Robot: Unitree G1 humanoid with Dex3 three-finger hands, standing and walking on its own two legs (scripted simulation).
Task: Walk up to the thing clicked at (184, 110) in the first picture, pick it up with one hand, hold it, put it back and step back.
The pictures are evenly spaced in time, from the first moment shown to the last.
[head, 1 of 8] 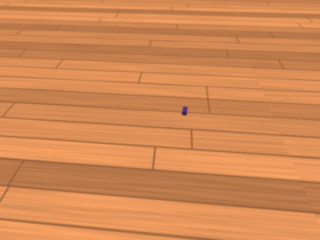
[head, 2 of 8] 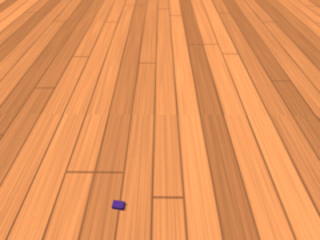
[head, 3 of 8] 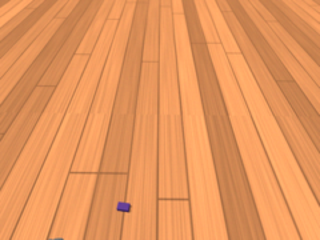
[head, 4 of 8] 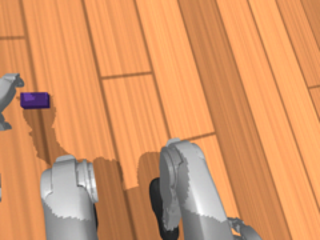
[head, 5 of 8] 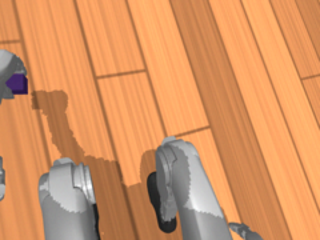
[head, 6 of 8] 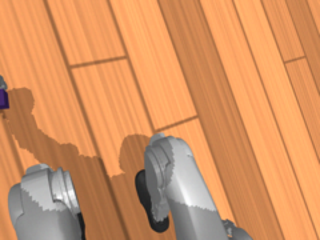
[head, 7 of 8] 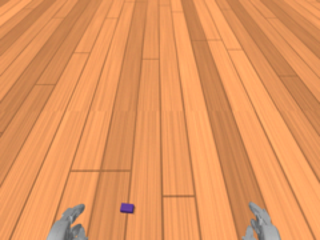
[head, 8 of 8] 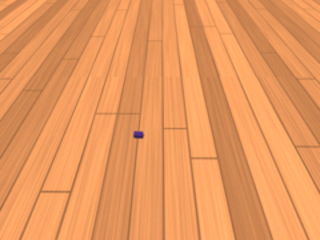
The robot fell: no
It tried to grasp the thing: yes
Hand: left
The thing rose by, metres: 0.69
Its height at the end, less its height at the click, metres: +0.00
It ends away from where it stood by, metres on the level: 0.03
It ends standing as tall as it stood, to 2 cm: yes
